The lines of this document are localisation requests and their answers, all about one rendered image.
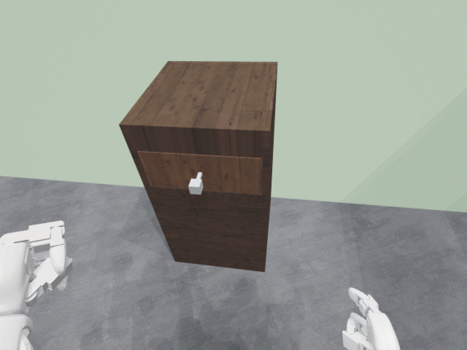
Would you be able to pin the left robot forearm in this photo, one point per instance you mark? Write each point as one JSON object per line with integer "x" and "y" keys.
{"x": 15, "y": 330}

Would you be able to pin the cabinet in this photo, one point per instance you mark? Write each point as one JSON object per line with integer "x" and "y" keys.
{"x": 209, "y": 108}

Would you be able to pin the robot left hand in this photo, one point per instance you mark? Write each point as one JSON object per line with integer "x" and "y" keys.
{"x": 17, "y": 266}

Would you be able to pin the handle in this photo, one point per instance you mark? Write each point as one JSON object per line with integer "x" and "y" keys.
{"x": 196, "y": 185}

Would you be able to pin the robot right hand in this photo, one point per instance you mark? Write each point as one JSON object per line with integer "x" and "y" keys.
{"x": 374, "y": 333}

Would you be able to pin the drawer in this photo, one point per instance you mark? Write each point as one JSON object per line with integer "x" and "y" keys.
{"x": 219, "y": 173}

